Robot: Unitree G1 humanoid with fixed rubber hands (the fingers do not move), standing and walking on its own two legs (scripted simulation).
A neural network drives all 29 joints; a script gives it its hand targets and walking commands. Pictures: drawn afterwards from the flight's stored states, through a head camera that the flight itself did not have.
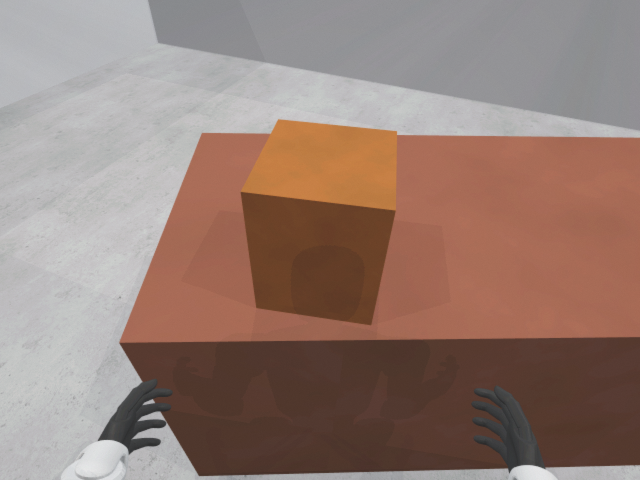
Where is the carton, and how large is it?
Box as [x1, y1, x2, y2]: [241, 119, 396, 324]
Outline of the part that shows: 278,119 241,190 241,198 256,307 370,324 395,211 396,131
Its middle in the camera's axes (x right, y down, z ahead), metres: +0.01 -0.02 +0.65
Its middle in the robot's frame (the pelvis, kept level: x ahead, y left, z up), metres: +0.50 +0.03 +0.05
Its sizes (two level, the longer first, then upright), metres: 0.210 0.200 0.250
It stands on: a pedestal, 0.70 m high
